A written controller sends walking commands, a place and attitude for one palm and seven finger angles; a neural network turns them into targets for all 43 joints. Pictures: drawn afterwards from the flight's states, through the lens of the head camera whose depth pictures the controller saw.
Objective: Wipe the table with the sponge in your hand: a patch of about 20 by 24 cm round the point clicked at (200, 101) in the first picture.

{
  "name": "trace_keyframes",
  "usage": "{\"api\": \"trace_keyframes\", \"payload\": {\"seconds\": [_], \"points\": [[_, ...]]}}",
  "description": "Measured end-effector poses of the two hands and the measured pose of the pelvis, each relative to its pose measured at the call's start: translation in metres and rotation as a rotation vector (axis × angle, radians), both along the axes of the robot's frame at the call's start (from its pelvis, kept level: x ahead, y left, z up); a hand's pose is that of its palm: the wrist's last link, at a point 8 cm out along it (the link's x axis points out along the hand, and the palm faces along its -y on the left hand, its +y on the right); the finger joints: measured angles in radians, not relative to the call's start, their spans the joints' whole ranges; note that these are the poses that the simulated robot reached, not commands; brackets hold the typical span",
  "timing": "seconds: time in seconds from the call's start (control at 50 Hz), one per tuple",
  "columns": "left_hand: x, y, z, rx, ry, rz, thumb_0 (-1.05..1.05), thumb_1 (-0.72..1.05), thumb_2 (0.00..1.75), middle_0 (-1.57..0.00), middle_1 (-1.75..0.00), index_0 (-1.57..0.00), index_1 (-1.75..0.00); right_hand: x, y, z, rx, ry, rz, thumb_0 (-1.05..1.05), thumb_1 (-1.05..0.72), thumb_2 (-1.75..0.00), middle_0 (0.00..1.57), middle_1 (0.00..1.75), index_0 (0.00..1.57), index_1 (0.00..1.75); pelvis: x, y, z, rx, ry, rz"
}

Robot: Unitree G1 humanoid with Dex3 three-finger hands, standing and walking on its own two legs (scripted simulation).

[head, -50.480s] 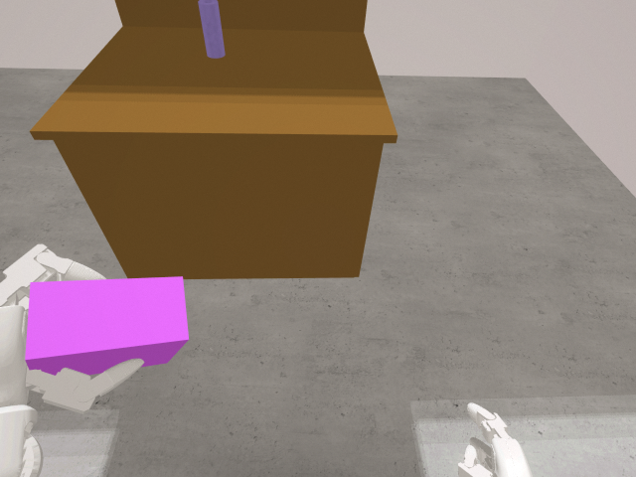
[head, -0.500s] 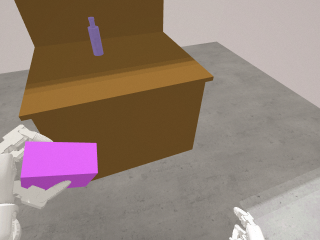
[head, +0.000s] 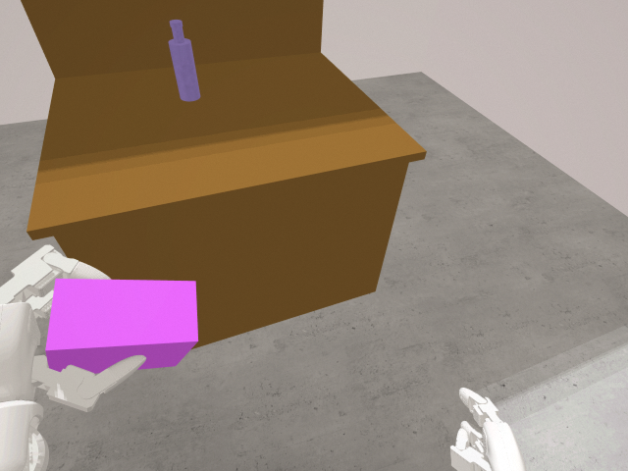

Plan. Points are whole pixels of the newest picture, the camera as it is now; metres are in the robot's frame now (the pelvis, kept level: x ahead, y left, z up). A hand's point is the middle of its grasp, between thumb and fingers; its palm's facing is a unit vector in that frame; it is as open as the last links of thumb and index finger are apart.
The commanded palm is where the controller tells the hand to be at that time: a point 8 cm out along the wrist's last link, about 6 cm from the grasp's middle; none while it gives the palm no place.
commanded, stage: stand and wait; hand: left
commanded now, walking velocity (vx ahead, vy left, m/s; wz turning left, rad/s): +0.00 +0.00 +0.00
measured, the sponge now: (145, 327) +0.23 +0.20 +0.13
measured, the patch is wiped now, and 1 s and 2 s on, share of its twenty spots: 1.00 1.00 1.00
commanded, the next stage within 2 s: none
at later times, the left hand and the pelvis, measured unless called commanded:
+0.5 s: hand (98, 318) +0.22 +0.23 +0.15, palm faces +0.39 -0.85 -0.35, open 10.3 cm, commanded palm +0.17 +0.28 +0.18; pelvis +0.01 +0.00 +0.00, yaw +0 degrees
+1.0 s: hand (104, 319) +0.22 +0.23 +0.15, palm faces +0.39 -0.85 -0.36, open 10.3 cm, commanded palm +0.17 +0.27 +0.18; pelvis +0.01 -0.01 +0.00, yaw +0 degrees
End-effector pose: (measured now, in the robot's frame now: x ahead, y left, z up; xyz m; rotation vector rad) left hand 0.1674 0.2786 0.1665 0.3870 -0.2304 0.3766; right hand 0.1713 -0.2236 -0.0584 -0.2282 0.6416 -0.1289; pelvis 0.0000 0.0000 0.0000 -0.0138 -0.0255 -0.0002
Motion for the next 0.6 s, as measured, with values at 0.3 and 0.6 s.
{"api": "trace_keyframes", "payload": {"seconds": [0.3,0.6], "points": [[0.008,-0.001,0.001,0.008,0.023,0.01,-0.02,-0.53,1.03,-0.71,-1.33,-0.74,-1.32,0.003,-0.001,-0.007,0.012,0.035,-0.009,0.01,-0.91,-0.9,0.2,0.3,0.2,0.3,0.007,0.0,0.001,0.0,0.009,-0.001],[0.01,-0.008,0.002,0.019,0.04,0.009,-0.02,-0.53,1.03,-0.71,-1.33,-0.74,-1.32,0.003,-0.013,-0.009,0.01,0.042,-0.026,0.01,-0.91,-0.9,0.2,0.3,0.2,0.3,0.009,-0.006,0.002,0.001,0.014,-0.001]]}}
